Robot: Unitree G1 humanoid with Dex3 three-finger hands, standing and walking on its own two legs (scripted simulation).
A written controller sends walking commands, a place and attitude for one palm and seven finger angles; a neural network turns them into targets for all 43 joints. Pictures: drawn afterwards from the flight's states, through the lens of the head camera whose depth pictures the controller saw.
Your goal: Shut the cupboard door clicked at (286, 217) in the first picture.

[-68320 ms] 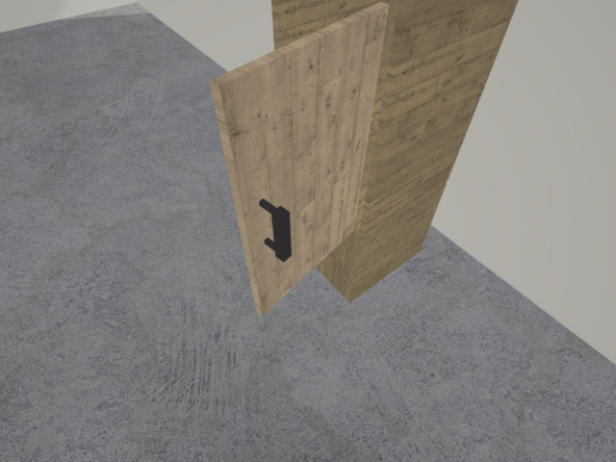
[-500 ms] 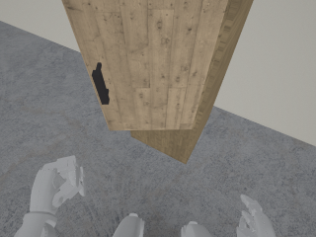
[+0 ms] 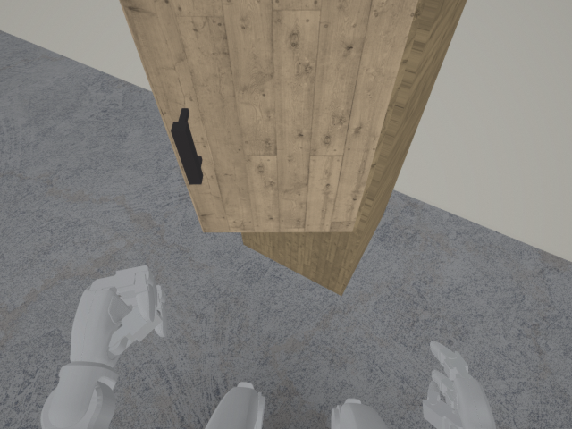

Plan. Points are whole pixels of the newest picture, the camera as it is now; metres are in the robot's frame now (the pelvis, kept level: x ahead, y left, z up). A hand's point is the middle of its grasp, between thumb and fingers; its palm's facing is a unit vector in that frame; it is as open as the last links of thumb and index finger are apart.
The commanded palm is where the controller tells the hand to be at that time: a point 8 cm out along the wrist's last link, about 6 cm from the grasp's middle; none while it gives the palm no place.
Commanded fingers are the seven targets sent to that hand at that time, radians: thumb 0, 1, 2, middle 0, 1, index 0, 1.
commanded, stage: bring the fist close to the handle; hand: left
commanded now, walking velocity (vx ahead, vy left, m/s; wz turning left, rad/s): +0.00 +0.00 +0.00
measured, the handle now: (190, 147) +0.53 +0.21 +0.06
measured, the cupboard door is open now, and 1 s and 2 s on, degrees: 31 31 22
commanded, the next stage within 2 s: push the door shut along its arc in 1.24 s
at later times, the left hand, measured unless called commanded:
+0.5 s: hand (183, 236) +0.35 +0.17 +0.06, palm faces +0.04 -1.00 -0.01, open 3.1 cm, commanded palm +0.34 +0.22 +0.06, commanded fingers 0.00 0.90 0.90 -1.30 -1.50 -1.30 -1.50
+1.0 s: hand (206, 186) +0.44 +0.16 +0.07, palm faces +0.06 -1.00 -0.02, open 3.1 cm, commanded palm +0.41 +0.21 +0.06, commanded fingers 0.00 0.90 0.90 -1.30 -1.50 -1.30 -1.50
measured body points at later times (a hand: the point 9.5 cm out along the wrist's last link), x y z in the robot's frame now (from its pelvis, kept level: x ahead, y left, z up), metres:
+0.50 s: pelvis +0.00 +0.01 +0.01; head +0.07 +0.01 +0.45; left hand +0.35 +0.23 +0.07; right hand +0.13 -0.25 -0.09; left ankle +0.04 +0.13 -0.64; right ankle +0.01 -0.11 -0.64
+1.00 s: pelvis +0.00 +0.01 +0.01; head +0.09 +0.00 +0.45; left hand +0.43 +0.21 +0.07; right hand +0.06 -0.26 -0.11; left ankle +0.04 +0.13 -0.64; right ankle +0.01 -0.11 -0.64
